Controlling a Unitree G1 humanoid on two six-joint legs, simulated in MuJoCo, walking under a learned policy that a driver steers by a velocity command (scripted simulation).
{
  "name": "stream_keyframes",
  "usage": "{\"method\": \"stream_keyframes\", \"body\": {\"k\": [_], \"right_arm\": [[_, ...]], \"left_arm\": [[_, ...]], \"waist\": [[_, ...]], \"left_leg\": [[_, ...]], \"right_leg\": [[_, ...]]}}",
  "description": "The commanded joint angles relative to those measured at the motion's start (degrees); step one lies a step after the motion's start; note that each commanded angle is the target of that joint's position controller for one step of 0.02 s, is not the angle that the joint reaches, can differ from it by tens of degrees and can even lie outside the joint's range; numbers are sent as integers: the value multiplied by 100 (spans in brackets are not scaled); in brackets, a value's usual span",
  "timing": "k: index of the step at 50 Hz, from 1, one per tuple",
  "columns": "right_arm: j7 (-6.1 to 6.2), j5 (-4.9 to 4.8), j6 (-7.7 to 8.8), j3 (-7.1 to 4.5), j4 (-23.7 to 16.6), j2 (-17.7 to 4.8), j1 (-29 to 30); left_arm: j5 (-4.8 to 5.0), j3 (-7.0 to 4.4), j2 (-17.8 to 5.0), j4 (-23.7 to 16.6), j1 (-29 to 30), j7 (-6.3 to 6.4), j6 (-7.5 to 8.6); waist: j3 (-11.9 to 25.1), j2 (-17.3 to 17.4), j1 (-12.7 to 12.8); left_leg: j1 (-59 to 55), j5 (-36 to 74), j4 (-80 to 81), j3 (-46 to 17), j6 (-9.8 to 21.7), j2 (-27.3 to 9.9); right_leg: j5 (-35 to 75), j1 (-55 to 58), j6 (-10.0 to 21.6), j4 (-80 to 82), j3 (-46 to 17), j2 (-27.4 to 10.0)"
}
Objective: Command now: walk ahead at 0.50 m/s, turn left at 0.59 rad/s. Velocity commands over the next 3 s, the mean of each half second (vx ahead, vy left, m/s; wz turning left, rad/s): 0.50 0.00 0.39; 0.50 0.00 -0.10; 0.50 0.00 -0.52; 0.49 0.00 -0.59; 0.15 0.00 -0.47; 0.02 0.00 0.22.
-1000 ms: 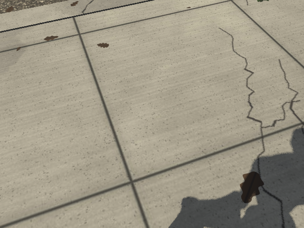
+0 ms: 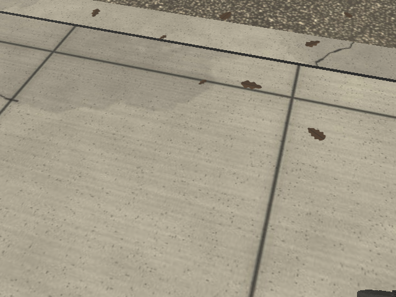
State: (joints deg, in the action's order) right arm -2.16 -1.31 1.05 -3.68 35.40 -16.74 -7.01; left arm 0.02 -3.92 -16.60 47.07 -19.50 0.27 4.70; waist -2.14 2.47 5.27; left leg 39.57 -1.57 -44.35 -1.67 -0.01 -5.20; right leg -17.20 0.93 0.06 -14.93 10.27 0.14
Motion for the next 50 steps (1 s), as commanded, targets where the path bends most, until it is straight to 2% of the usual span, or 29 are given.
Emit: {"method": "stream_keyframes", "body": {"k": [1, 4, 5, 6, 7, 8, 9, 10, 11, 12, 13, 15, 17, 22, 25, 28, 31, 32, 33, 34, 35, 36, 37, 38, 39, 40, 43, 47, 50], "right_arm": [[-115, -23, 104, -13, -610, -184, 694], [-140, 23, 57, -159, -640, -463, 368], [-120, 22, 32, -277, -505, -658, -242], [-44, 5, -2, -462, -250, -963, -1225], [88, -36, -59, -591, -98, -1441, -1883], [69, -19, 39, -557, -320, -1797, -1518], [27, 22, 118, -416, -311, -1232, -1634], [25, 51, 183, -333, -204, -980, -1483], [19, 47, 226, -269, -193, -828, -1123], [30, 89, 253, -208, -213, -643, -792], [45, 146, 268, -156, -253, -548, -615], [73, 142, 333, -158, -146, -587, -598], [119, 126, 375, -176, 8, -695, -736], [213, 84, 343, -166, 310, -758, -1085], [213, 48, 325, -182, 528, -834, -1401], [235, 35, 253, -206, 708, -870, -1605], [277, 32, 176, -243, 775, -967, -1523], [284, 45, 148, -223, 764, -949, -1419], [296, 103, 141, -136, 695, -773, -1402], [271, 101, 225, 15, 573, -292, -2047], [248, 79, 315, 48, 653, -306, -2055], [205, -22, 386, -69, 518, -777, -1530], [191, -49, 437, -59, 375, -793, -1031], [195, 38, 468, -56, 298, -736, -752], [211, 121, 453, -91, 313, -711, -767], [210, 139, 428, -82, 339, -611, -912], [255, 190, 353, -35, 312, -404, -893], [235, 177, 411, 48, 97, -232, 25], [166, 101, 480, 50, -29, -255, 573]], "left_arm": [[89, -257, -1063, -255, 161, 26, 11], [175, -339, -1312, -225, 212, 68, -89], [198, -356, -1368, -235, 264, 90, -133], [202, -308, -1257, -265, 299, 113, -140], [-53, -130, -741, -395, 74, 98, -100], [-71, 60, -319, -736, -212, 30, 76], [149, -69, -930, -737, 357, -62, 247], [291, -59, -936, -828, 650, -102, 313], [195, -30, -839, -778, 718, -61, 324], [55, -64, -865, -721, 726, -26, 289], [30, -79, -863, -657, 576, -38, 216], [-12, -53, -698, -574, 416, -36, 94], [-45, -13, -561, -644, 674, -14, 20], [-6, 81, -328, -834, 1597, -92, 71], [59, 102, -318, -973, 2076, -178, 113], [56, 83, -401, -1112, 2300, -279, 160], [42, 9, -568, -1036, 1840, -311, 188], [28, -89, -727, -857, 1206, -276, 194], [-19, -190, -1010, -659, 296, -235, 195], [-117, -326, -1532, -557, -436, -203, 175], [27, -247, -1188, -412, -701, -234, 137], [116, -137, -915, -448, -367, -223, 109], [83, -95, -802, -532, 30, -201, 62], [27, -63, -729, -565, 355, -204, 32], [-31, -12, -591, -620, 540, -204, 45], [-49, -2, -569, -646, 630, -203, 46], [39, -59, -702, -593, 593, -157, 89], [103, -150, -896, -472, 302, -36, 23], [155, -185, -967, -366, -70, 10, -56]], "waist": [[-239, -608, -34], [97, -843, -399], [436, -839, -777], [928, -668, -1296], [1419, 409, -1344], [2242, 1423, -781], [2279, 540, -1233], [1458, 404, -1153], [918, -157, -877], [708, -135, -683], [606, -25, -509], [571, 0, -400], [364, -46, -446], [93, 51, -818], [-111, 85, -1021], [-183, 131, -1040], [78, 316, -726], [488, 276, -364], [1245, 120, 34], [2235, -1057, -19], [2611, -1793, 77], [1736, -1301, 109], [1059, -869, 14], [502, -563, -153], [337, -571, -347], [312, -672, -495], [270, -701, -615], [107, -646, -347], [84, -670, -133]], "left_leg": [[-81, 9, 561, 299, 179, 90], [-930, -833, 769, 722, 543, 555], [-1724, -890, 946, 839, 718, 792], [-3214, -487, 1287, 748, 952, 960], [-4963, -187, 1254, -892, 1332, -116], [-6276, -1539, 2313, -4441, 2530, -1437], [-6154, -1964, 2745, -4322, 2276, -1428], [-5461, -1682, 2747, -3412, 2022, -1247], [-4527, -997, 2755, -2703, 1792, -982], [-3875, -282, 2798, -2219, 1663, -788], [-3434, 163, 2940, -1930, 1617, -640], [-3023, 759, 3156, -1587, 1680, -582], [-2846, 1003, 3333, -1208, 1664, -497], [-2950, 541, 3418, -614, 1282, -196], [-3254, 115, 3388, -747, 1271, -401], [-3980, 465, 3042, -938, 1218, -714], [-4310, 1838, 2445, -942, 1020, -762], [-4217, 2745, 1712, -745, 898, -527], [-3537, 2427, 493, -506, 710, -239], [-1327, 284, -1761, -131, 243, 589], [-246, -3087, -2799, -560, 133, 1004], [374, -2910, -3210, -678, 170, 618], [467, -2420, -3054, -440, 204, 330], [369, -2034, -2613, -299, 190, 140], [28, -1758, -2235, -330, 166, -28], [-261, -1631, -2036, -316, 108, -63], [-463, -1337, -1242, -187, -127, -59], [-764, 66, 452, -149, -292, 143], [-1073, 548, 1144, -157, -345, 347]], "right_leg": [[2648, 88, 770, 363, -379, -1565], [5148, 423, 606, -621, -52, -1605], [5805, 337, 525, -1487, 73, -1528], [5478, -335, 341, -2750, 206, -1328], [1954, -2019, 96, -4638, 172, -958], [-1755, -4064, -147, -6451, -810, 238], [-1365, -4604, -62, -6686, -1651, -101], [-898, -4793, 44, -6392, -1513, -339], [-455, -4521, 56, -5868, -1467, -614], [-209, -4143, 20, -5419, -1460, -787], [-42, -3790, -5, -5270, -1472, -874], [134, -3546, -143, -4945, -1368, -878], [602, -3719, -281, -4432, -1306, -864], [2386, -3640, -297, -2521, -1182, -631], [2591, -3619, -204, -1911, -1160, -490], [2044, -3888, 15, -1529, -1197, -403], [1340, -3149, 293, -1324, -1007, -165], [1434, -2221, 456, -1177, -819, 23], [1780, -660, 749, -1441, -1173, -389], [1165, 1736, 1626, -1406, -3490, -1804], [248, 2295, 1937, -521, -5217, -2259], [-483, 1721, 1672, -308, -4772, -2073], [-413, 884, 1493, -185, -4083, -1828], [76, 12, 1447, 6, -3596, -1599], [591, -531, 1393, 156, -3295, -1399], [937, -844, 1420, 287, -3150, -1277], [1605, -1270, 1548, 531, -2640, -1105], [1632, -1504, 1307, 529, -2177, -800], [1370, -1415, 1231, 336, -2328, -850]]}}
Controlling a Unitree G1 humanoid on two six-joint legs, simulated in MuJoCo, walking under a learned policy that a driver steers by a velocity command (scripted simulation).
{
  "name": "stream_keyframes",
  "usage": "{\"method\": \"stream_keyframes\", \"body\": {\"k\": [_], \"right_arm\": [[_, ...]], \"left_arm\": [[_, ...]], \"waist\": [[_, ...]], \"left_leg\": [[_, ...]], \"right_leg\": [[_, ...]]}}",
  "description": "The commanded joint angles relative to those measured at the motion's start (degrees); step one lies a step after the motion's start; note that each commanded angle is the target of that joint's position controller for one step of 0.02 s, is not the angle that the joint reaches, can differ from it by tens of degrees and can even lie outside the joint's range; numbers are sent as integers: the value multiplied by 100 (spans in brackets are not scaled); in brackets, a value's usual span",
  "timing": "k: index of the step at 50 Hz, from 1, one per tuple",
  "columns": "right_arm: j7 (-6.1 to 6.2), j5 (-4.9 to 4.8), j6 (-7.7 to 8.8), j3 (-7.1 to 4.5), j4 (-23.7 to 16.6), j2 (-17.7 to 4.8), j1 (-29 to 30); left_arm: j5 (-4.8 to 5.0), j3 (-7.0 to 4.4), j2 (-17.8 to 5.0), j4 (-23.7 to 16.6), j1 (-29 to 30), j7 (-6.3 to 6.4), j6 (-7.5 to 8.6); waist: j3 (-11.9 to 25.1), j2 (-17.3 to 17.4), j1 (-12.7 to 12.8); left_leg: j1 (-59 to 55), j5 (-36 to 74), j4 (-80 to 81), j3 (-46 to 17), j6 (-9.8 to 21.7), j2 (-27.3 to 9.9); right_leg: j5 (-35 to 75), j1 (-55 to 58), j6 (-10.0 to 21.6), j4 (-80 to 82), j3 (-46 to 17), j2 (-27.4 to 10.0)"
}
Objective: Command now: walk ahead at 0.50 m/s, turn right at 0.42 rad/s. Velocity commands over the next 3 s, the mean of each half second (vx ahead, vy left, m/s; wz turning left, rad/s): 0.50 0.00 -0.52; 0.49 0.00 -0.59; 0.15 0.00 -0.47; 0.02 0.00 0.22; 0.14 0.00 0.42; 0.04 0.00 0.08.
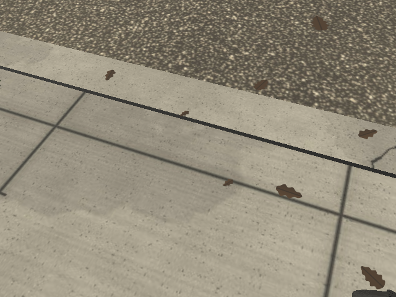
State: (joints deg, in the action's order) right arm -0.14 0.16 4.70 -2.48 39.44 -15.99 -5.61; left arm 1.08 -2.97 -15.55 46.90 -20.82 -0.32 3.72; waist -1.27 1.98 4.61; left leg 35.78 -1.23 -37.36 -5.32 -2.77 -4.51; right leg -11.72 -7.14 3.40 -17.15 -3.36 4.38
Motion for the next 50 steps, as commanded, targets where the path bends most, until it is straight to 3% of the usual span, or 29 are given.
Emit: {"method": "stream_keyframes", "body": {"k": [1, 3, 5, 6, 7, 8, 9, 10, 11, 12, 14, 18, 23, 26, 28, 30, 31, 32, 33, 34, 35, 36, 37, 38, 39, 42, 46, 48, 50], "right_arm": [[-55, -67, 137, -86, -476, -375, 557], [-86, -89, 185, -142, -514, -521, 608], [-91, -101, 235, -210, -442, -659, 298], [-64, -80, 252, -285, -310, -775, -169], [-17, 14, 278, -375, -217, -1022, -902], [27, 97, 220, -501, -131, -1520, -1588], [-20, 24, 148, -491, 27, -1414, -1823], [-20, -6, 141, -364, -56, -932, -1510], [-8, -1, 119, -294, -74, -717, -1233], [-14, 23, 107, -236, -51, -561, -949], [-6, 59, 123, -203, 17, -442, -668], [12, 30, 201, -309, 207, -674, -691], [59, -7, 125, -374, 390, -921, -809], [61, -89, 50, -424, 531, -1077, -1034], [57, -153, -20, -466, 600, -1183, -1103], [83, -209, -93, -523, 603, -1370, -1071], [98, -238, -141, -530, 593, -1406, -1009], [120, -205, -146, -464, 573, -1250, -1062], [105, 59, -104, -277, 376, -692, -1299], [46, 63, 87, -119, 105, -415, -1382], [-26, -160, 232, -250, 21, -961, -738], [-53, -253, 316, -230, -75, -960, -473], [-3, -139, 343, -216, -5, -879, -474], [32, -13, 308, -260, 54, -937, -541], [21, 17, 239, -276, 77, -939, -639], [28, 87, 97, -236, 69, -730, -581], [-7, 69, 97, -117, -155, -463, 308], [-50, 58, 130, -94, -266, -439, 694], [-95, 30, 159, -127, -339, -529, 807]], "left_arm": [[66, -286, -1072, -327, -24, 80, 13], [74, -302, -1075, -321, -75, 109, -37], [44, -317, -1066, -355, 9, 127, -86], [19, -274, -924, -383, 26, 126, -100], [-34, -163, -617, -478, 76, 101, -85], [-49, -27, -158, -652, -396, 102, -20], [93, -34, -380, -758, -592, 97, 32], [146, -173, -891, -699, -256, 105, 15], [102, -207, -958, -761, 151, 101, -20], [54, -215, -882, -803, 318, 90, -51], [56, -226, -692, -866, 362, 39, -142], [16, -166, -424, -1094, 661, -1, -251], [14, -91, -301, -1318, 1397, -164, -195], [29, -84, -322, -1527, 1853, -253, -201], [20, -120, -413, -1647, 1984, -298, -217], [-16, -232, -617, -1654, 1671, -301, -252], [-15, -356, -810, -1500, 1016, -281, -272], [7, -555, -1156, -1213, 16, -200, -311], [56, -702, -1750, -1103, -517, -70, -357], [53, -650, -1967, -1339, -273, -111, -251], [22, -497, -1437, -1342, -247, -168, -157], [-7, -426, -1231, -1288, -91, -168, -91], [-12, -378, -1095, -1308, 290, -158, -63], [-53, -317, -914, -1371, 607, -137, -52], [-108, -289, -863, -1451, 773, -113, -50], [-79, -312, -942, -1375, 726, -22, -4], [-19, -349, -1048, -1182, 396, 99, -44], [-11, -377, -1112, -1074, 254, 138, -100], [14, -404, -1137, -954, 54, 168, -177]], "waist": [[-7, -632, -42], [24, -700, -107], [117, -817, -345], [341, -794, -585], [962, -501, -942], [1824, 834, -947], [1999, 1801, -881], [1231, 979, -966], [738, 579, -939], [415, 383, -805], [108, 561, -582], [-17, 284, -525], [-151, 132, -757], [-304, 114, -882], [-336, 143, -843], [-22, 320, -562], [344, 282, -154], [863, 97, 322], [1307, -1135, 254], [2219, -1778, -98], [1925, -955, 249], [1187, -831, 140], [755, -331, -147], [560, -384, -364], [489, -517, -515], [382, -450, -585], [125, -553, -273], [9, -624, -155], [121, -712, -116]], "left_leg": [[-736, 480, 608, 156, -51, 308], [-935, 243, 907, 44, 33, 326], [-1465, -133, 1111, 113, 189, 348], [-2186, -244, 1293, 193, 336, 334], [-3421, -425, 1196, -304, 645, -265], [-5418, -936, 1297, -2132, 1292, -1573], [-5660, -2306, 1867, -3868, 1769, -2125], [-5038, -2768, 2034, -3276, 1570, -1856], [-4397, -2295, 2077, -2391, 1378, -1605], [-3815, -1679, 2236, -1797, 1305, -1352], [-3103, -942, 2548, -983, 1229, -1084], [-2930, 25, 2882, -127, 1403, -1133], [-3112, 432, 2902, 874, 1221, -990], [-3477, 475, 2822, 1142, 1100, -1115], [-3810, 1062, 2549, 1297, 1004, -1217], [-3990, 2966, 1709, 1528, 881, -1195], [-3862, 3673, 758, 1703, 774, -1070], [-3113, 3356, -582, 1834, 571, -840], [-1078, -158, -2643, 1861, 245, -331], [485, -3361, -4096, 611, 71, 683], [1103, -2980, -4308, -34, 176, 349], [1231, -2489, -3991, 72, 305, 140], [911, -2069, -3464, 67, 309, -96], [499, -1815, -3003, 42, 275, -246], [166, -1645, -2836, 23, 233, -297], [-51, -1240, -2169, 167, -14, -186], [-215, 187, -426, 194, -161, 98], [-593, 609, 262, 277, -146, 363], [-861, 720, 573, 224, -81, 541]], "right_leg": [[711, -492, 873, 440, -1093, -1327], [461, -257, 769, 159, -1415, -1444], [495, -205, 632, -260, -1622, -1453], [654, -348, 492, -712, -1551, -1229], [428, -832, 293, -1912, -1262, -870], [-1247, -2499, -91, -3852, -446, -113], [-2333, -3682, -185, -5086, -398, -215], [-1852, -3983, -209, -5558, -568, -528], [-1380, -3950, -234, -5583, -404, -711], [-1028, -3770, -274, -5379, -352, -860], [-660, -3368, -313, -5029, -309, -1087], [-80, -3454, -450, -4378, -222, -1163], [1204, -3147, -367, -2825, 122, -1072], [1137, -3067, -212, -2263, 334, -1003], [714, -2976, -42, -2038, 500, -889], [111, -2267, 202, -1951, 838, -515], [137, -1378, 375, -1721, 1002, -240], [429, 181, 597, -1495, 895, -50], [355, 1994, 1161, -1347, -1201, -1312], [-861, 2977, 2140, -259, -4372, -2361], [-1087, 2786, 1824, 85, -4034, -2297], [-798, 2060, 1605, 80, -3226, -2092], [-218, 1189, 1405, 80, -2611, -1827], [408, 551, 1301, 138, -2164, -1633], [748, 128, 1295, 265, -1987, -1515], [1487, -455, 1376, 436, -1544, -1341], [1063, -722, 1073, 404, -1153, -999], [1499, -877, 901, 183, -1085, -887], [1813, -701, 762, -177, -1279, -929]]}}
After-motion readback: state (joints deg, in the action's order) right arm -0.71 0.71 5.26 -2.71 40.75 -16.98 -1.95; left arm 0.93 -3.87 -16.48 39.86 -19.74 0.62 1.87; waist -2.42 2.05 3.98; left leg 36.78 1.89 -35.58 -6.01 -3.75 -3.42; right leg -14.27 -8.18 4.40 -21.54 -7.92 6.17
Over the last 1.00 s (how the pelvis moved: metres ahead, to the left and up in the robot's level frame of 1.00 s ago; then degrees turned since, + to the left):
0.57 0.06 0.01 6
